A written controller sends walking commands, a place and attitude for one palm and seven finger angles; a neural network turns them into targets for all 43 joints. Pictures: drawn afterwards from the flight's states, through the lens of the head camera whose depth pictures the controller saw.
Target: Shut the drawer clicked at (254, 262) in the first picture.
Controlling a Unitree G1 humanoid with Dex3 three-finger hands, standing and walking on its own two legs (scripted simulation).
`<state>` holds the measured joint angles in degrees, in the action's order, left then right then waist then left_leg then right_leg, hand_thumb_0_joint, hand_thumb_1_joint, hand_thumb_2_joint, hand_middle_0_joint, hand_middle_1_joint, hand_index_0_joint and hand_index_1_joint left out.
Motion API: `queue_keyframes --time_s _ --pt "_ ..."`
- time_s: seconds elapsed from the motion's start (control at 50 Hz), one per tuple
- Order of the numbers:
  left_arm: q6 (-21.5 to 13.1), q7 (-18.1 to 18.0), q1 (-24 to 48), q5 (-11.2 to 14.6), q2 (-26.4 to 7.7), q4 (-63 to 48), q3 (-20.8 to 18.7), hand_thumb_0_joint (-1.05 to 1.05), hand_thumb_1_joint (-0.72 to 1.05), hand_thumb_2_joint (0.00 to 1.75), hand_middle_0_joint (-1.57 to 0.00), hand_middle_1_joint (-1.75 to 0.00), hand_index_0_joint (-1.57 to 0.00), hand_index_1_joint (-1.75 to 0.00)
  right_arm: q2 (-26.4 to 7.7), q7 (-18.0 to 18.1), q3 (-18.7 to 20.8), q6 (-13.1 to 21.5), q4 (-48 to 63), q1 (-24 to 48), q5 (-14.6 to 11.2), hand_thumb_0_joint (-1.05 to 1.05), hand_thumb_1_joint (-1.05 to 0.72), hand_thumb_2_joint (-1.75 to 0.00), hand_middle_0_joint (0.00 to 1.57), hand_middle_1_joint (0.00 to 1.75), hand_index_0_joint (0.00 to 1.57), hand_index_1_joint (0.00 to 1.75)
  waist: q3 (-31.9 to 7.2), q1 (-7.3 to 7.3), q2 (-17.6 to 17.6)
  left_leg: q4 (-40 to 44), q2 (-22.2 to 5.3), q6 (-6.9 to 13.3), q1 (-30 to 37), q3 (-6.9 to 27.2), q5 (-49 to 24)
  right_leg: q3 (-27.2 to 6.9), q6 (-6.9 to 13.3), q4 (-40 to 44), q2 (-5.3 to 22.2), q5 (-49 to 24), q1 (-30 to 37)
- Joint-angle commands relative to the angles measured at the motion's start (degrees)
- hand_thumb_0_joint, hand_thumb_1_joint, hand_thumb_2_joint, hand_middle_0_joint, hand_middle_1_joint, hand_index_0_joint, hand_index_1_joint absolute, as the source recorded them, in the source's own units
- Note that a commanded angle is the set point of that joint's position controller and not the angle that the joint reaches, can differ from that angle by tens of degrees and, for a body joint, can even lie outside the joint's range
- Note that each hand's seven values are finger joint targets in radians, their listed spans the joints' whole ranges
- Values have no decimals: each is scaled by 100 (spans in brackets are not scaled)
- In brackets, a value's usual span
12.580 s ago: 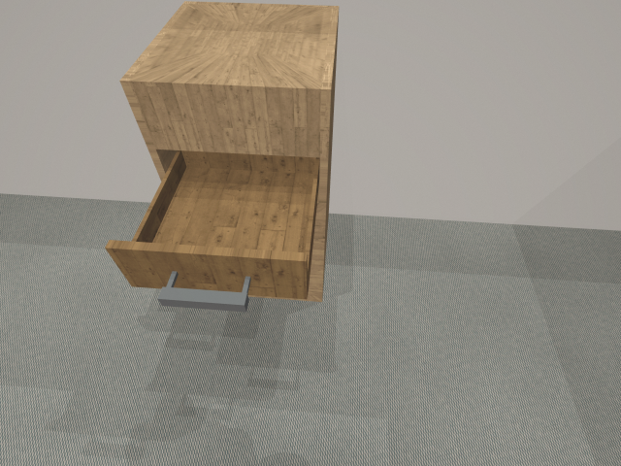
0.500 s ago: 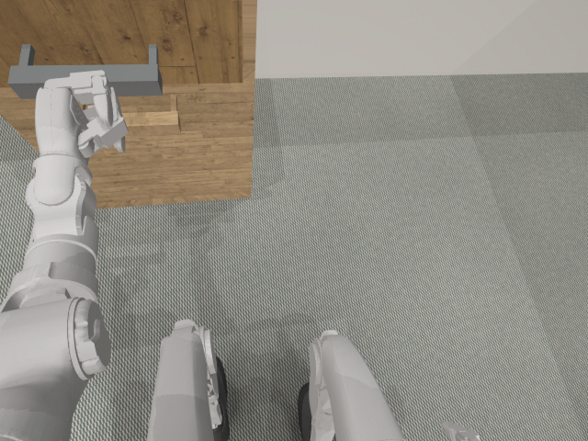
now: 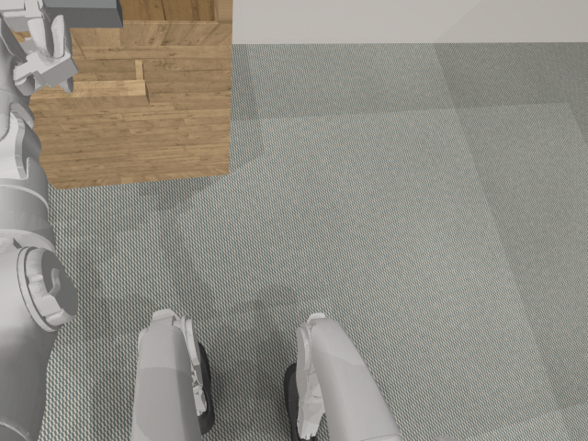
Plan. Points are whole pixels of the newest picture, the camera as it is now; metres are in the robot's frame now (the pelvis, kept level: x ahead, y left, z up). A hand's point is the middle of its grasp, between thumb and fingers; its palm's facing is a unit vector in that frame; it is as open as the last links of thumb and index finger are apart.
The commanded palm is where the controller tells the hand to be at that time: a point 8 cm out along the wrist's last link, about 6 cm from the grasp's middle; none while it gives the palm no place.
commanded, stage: push the drawer shut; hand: left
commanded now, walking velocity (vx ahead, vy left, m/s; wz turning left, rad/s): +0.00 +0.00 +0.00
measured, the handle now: out of the picture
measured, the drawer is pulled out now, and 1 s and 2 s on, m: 0.00 0.00 0.00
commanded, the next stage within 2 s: pull the fist back off the drawer in 0.28 s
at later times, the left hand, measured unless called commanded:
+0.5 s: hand (54, 48) +0.56 +0.25 +0.05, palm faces +0.11 -0.99 -0.07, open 3.1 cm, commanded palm +0.59 +0.22 +0.06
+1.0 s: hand (74, 55) +0.55 +0.22 +0.05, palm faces +0.13 -0.99 -0.03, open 3.2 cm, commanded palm +0.53 +0.23 +0.06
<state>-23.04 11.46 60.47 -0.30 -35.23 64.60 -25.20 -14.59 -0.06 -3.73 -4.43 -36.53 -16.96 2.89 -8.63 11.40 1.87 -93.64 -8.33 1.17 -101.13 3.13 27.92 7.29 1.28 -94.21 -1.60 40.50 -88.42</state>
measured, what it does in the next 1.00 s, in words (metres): stands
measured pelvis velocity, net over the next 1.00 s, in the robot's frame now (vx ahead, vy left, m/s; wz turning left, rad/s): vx -0.01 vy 0.01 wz -0.05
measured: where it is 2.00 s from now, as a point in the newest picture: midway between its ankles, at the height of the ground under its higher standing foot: (252, 414)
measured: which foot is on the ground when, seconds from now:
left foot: down 0.00-1.00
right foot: down 0.00-1.00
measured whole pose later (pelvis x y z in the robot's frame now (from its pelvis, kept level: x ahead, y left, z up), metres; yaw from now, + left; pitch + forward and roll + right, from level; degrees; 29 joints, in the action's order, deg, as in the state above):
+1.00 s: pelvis -0.01 +0.01 +0.02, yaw -3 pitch +33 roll -8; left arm -20.7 6.7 54.8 1.9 -32.7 57.9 -23.8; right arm -13.5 -0.8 -4.0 -2.6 -37.1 -17.7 2.8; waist -8.3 11.3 2.0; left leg -90.7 -5.3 1.0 -97.4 4.7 27.2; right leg 5.8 0.3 -89.5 -3.9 37.2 -86.0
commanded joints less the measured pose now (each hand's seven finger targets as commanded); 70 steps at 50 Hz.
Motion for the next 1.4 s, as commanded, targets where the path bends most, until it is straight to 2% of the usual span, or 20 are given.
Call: queue_keyframes --time_s 0.0,0.06,0.1,0.16,0.2,0.24,0.36,0.54,0.58,0.64,0.8,0.88,0.96,1.04,1.12,1.16,1.22,1.26,1.3,1.38 --pt "-189 -269 3657 85 -1491 -1546 53 0 90 90 -140 -160 -140 -160 -1224 92 406 73 57 -1222 42 0 -90 -90 20 30 20 30 -3489 460 1601 709 319 164 4327 515 -627 -289 46 1528 -276 -1189 -83" --pt "-88 -326 3788 12 -1576 -1385 92 0 90 90 -140 -160 -140 -160 -1273 118 390 93 31 -1233 42 0 -90 -90 20 30 20 30 -3389 531 1554 759 308 153 4248 597 -214 -265 43 1518 -277 -987 -271" --pt "-65 -353 4026 -20 -1512 -1397 236 0 90 90 -140 -160 -140 -160 -1246 130 355 143 8 -1223 43 0 -90 -90 20 30 20 30 -3291 599 1785 754 310 156 4244 610 -96 -267 56 1496 -269 -934 -427" --pt "-41 -406 4174 -49 -1740 -1469 195 0 90 90 -140 -160 -140 -160 -1296 167 313 182 19 -1230 59 0 -90 -90 20 30 20 30 -3436 612 1838 787 295 150 4286 669 51 -262 60 1473 -273 -878 -426" --pt "-26 -406 4294 -46 -1591 -1463 334 0 90 90 -140 -160 -140 -160 -1266 175 296 241 13 -1208 50 0 -90 -90 20 30 20 30 -3360 665 2048 817 295 144 4342 682 172 -263 73 1479 -267 -836 -566" --pt "-17 -439 4366 -61 -1739 -1499 309 0 90 90 -140 -160 -140 -160 -1312 193 270 262 6 -1196 58 0 -90 -90 20 30 20 30 -3385 671 2055 875 279 129 4376 744 294 -254 74 1470 -268 -794 -582" --pt "56 -441 4430 -20 -1593 -1314 554 0 90 90 -140 -160 -140 -160 -1336 264 194 450 -49 -1075 10 0 -90 -90 20 30 20 30 -3108 770 2108 1073 283 120 4199 789 984 -266 67 1545 -259 -470 -663" --pt "76 -500 4164 123 -1302 -1472 527 0 90 90 -140 -160 -140 -160 -1358 218 257 494 -68 -1157 55 0 -90 -90 20 30 20 30 -3203 644 2033 1286 343 69 4531 955 965 -173 110 1548 -271 -551 -675" --pt "125 -525 3984 123 -1385 -1283 430 0 90 90 -140 -160 -140 -160 -1353 215 247 476 -71 -1159 51 0 -90 -90 20 30 20 30 -2998 612 1811 1262 364 84 4213 889 1028 -204 101 1595 -267 -485 -526" --pt "83 -529 3875 128 -1461 -1358 318 0 90 90 -140 -160 -140 -160 -1340 194 259 458 -63 -1198 64 0 -90 -90 20 30 20 30 -3089 527 1851 1262 371 85 4243 857 877 -211 105 1592 -269 -556 -426" --pt "-37 -471 2981 224 -1155 -1666 232 0 90 90 -140 -160 -140 -160 -1259 80 352 368 2 -1191 53 0 -90 -90 20 30 20 30 -3254 244 1855 1377 359 54 4641 823 380 -203 122 1648 -271 -782 -227" --pt "-115 -490 2284 280 -1018 -1979 147 0 90 90 -140 -160 -140 -160 -1203 18 422 268 82 -1117 32 0 -90 -90 20 30 20 30 -3529 61 1706 1360 357 46 4823 700 -167 -238 112 1735 -275 -1032 168" --pt "-198 -500 1503 335 -990 -2107 -13 0 90 90 -140 -160 -140 -160 -1145 -28 454 174 170 -1040 -6 0 -90 -90 20 30 20 30 -3469 -96 1347 1314 384 64 4635 501 -654 -303 82 1853 -285 -1247 692" --pt "-364 -521 1530 351 -1052 -2199 -99 0 90 90 -140 -160 -140 -160 -1116 -27 469 121 137 -998 -3 0 -90 -90 20 30 20 30 -3307 -53 1198 1192 390 90 4459 387 -1006 -346 52 1867 -277 -1487 871" --pt "-468 -448 1221 410 -775 -1963 -21 0 90 90 -140 -160 -140 -160 -1080 -46 507 79 128 -954 -5 0 -90 -90 20 30 20 30 -3274 -35 1057 1097 415 98 4441 316 -1335 -359 38 1858 -276 -1758 955" --pt "-465 -377 1043 424 -939 -1796 -174 0 90 90 -140 -160 -140 -160 -1085 -39 513 26 143 -977 -6 0 -90 -90 20 30 20 30 -3247 -78 803 1020 426 122 4200 248 -1443 -409 22 1857 -277 -1942 1230" --pt "-419 -261 174 641 -885 -3379 -227 0 90 90 -140 -160 -140 -160 -1057 -95 611 -64 518 -833 -135 0 -90 -90 20 30 20 30 -4514 -582 1467 1417 476 53 5466 180 -2380 -457 76 2009 -247 -2802 2112" --pt "-169 -220 -680 854 -707 -4435 -153 0 90 90 -140 -160 -140 -160 -1010 -119 669 -80 716 -748 -269 0 -90 -90 20 30 20 30 -4925 -746 1446 1750 516 20 6102 178 -2850 -461 64 2269 -236 -3376 2766" --pt "170 -236 -1598 1041 -380 -4849 -10 0 90 90 -140 -160 -140 -160 -974 -101 679 -19 793 -660 -392 0 -90 -90 20 30 20 30 -4626 -737 1009 2027 527 27 6246 187 -2988 -421 35 2536 -223 -3640 3087" --pt "467 -432 -2094 1251 186 -5425 339 0 90 90 -140 -160 -140 -160 -883 57 693 208 706 -455 -501 0 -90 -90 20 30 20 30 -3561 -511 358 2440 571 91 5960 29 -2400 -457 -100 3130 -164 -3545 3554"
